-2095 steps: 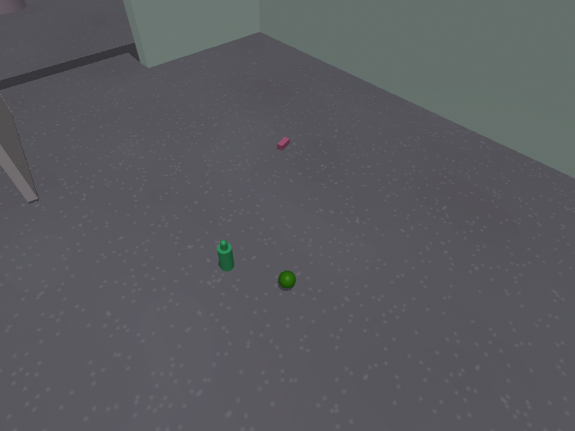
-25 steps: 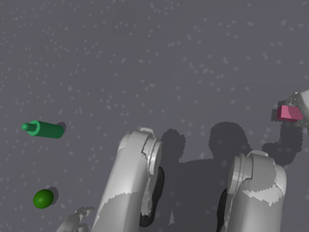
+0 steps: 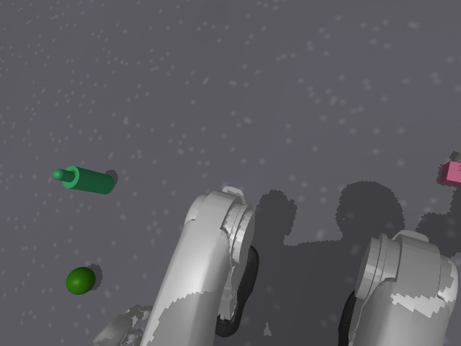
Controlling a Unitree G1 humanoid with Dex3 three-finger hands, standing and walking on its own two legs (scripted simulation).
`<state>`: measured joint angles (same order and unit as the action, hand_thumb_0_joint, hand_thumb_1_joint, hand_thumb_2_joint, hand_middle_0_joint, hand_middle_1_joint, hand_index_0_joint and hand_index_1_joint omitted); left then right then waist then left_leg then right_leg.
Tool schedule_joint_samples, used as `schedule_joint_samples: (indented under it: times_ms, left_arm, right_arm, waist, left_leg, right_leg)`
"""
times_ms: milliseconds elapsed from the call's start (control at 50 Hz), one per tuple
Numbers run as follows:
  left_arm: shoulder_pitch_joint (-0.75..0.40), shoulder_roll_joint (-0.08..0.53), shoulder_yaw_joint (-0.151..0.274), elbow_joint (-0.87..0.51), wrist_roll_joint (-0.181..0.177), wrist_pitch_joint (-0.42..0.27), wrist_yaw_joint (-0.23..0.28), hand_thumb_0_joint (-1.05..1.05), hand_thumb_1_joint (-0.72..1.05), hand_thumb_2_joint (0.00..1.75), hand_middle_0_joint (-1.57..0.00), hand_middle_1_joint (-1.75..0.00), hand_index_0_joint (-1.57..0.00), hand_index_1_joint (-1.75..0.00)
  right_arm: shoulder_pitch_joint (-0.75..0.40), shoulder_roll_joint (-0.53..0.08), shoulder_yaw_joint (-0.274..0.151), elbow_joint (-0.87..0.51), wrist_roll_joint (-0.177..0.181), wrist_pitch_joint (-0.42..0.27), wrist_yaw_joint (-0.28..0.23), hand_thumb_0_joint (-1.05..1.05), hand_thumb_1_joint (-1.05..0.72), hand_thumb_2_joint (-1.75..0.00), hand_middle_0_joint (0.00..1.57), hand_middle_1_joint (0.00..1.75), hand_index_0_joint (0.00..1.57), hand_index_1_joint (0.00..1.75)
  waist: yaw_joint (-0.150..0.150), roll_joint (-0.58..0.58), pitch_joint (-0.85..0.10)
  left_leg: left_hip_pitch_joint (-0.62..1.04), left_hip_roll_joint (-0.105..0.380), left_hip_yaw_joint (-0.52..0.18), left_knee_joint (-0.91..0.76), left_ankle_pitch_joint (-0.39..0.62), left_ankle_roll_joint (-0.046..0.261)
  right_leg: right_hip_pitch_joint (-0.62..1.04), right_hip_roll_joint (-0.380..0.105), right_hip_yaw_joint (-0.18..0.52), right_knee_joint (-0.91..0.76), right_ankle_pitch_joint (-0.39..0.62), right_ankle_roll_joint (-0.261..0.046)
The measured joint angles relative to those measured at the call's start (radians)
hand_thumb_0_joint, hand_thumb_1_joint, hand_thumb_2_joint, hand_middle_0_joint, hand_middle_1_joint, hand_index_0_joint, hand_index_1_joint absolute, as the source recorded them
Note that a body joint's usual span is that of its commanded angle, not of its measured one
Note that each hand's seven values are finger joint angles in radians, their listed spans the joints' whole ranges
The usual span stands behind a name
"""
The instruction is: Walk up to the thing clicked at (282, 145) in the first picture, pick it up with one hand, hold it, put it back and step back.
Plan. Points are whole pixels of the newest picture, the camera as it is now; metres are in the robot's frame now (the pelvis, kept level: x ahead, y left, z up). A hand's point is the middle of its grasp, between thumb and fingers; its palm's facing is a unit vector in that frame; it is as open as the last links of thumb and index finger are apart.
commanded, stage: rest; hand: right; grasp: from above
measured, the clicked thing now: out of the picture +0.43 -0.30 -0.25
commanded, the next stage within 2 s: open in 1.14 s
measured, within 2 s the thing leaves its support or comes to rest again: rests again in 0.44 s
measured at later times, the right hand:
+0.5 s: hand out of the picture +0.42 -0.30 -0.23, palm faces -0.46 +0.12 -0.88, open 6.4 cm
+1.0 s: hand out of the picture +0.42 -0.31 -0.24, palm faces -0.46 +0.10 -0.88, open 6.5 cm
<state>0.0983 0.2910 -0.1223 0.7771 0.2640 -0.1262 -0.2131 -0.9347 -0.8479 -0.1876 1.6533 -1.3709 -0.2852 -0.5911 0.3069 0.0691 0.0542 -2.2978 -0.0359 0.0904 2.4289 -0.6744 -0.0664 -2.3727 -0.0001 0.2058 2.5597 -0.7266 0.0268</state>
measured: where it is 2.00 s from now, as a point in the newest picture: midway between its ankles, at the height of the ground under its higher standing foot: (287, 330)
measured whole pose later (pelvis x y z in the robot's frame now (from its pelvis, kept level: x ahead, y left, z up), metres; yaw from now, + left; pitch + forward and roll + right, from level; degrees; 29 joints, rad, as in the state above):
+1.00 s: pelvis +0.00 -0.01 +0.00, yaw +3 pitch +27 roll +13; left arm 0.06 0.34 -0.23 0.76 0.32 -0.24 -0.29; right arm -0.97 -0.94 -0.12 1.78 -1.34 -0.27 -0.69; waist 0.35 0.11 0.13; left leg -2.25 -0.06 0.13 2.42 -0.66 -0.08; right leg -2.35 -0.01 0.26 2.60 -0.74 0.02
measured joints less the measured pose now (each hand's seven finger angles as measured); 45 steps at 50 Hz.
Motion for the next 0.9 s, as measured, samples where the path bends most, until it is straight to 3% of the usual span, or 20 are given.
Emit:
schedule_joint_samples:
  times_ms: [280,420,580,900]
  left_arm:
    - [-0.013,0.009,-0.035,0.002,0.026,-0.048,-0.034,0.0,0.9,0.89,-0.2,-0.3,-0.2,-0.3]
    - [-0.018,0.015,-0.051,-0.003,0.033,-0.069,-0.052,0.0,0.9,0.89,-0.2,-0.3,-0.2,-0.3]
    - [-0.018,0.024,-0.07,-0.015,0.036,-0.084,-0.062,0.0,0.9,0.9,-0.2,-0.3,-0.2,-0.3]
    - [-0.031,0.042,-0.103,-0.017,0.051,-0.109,-0.074,0.0,0.9,0.9,-0.2,-0.3,-0.2,-0.3]
  right_arm:
    - [-0.013,-0.035,0.013,0.06,-0.014,0.005,-0.05,-0.03,-0.5,-0.06,1.06,0.07,1.09,0.05]
    - [-0.023,-0.044,0.026,0.08,0.001,0.02,-0.065,-0.03,-0.5,-0.06,1.05,0.08,1.08,0.06]
    - [-0.021,-0.061,0.007,0.097,0.008,0.022,-0.072,-0.03,-0.5,-0.06,1.05,0.09,1.08,0.06]
    - [-0.025,-0.091,0.049,0.117,0.022,0.007,-0.087,-0.03,-0.5,-0.06,1.04,0.1,1.07,0.08]
  waist:
    - [0.023,0.018,0.016]
    - [0.033,0.022,0.032]
    - [0.042,0.026,0.049]
    - [0.046,0.041,0.071]
  left_leg:
    - [0.015,-0.007,0.013,0.008,-0.004,-0.008]
    - [0.02,-0.011,0.019,0.007,0.0,-0.011]
    - [0.025,-0.015,0.025,0.001,0.009,-0.013]
    - [0.045,-0.019,0.038,-0.005,0.009,-0.015]
  right_leg:
    - [0.006,-0.001,0.017,0.026,-0.013,-0.006]
    - [0.008,-0.002,0.026,0.034,-0.013,-0.007]
    - [0.01,-0.004,0.031,0.034,-0.008,-0.01]
    - [0.025,-0.005,0.047,0.041,-0.014,-0.01]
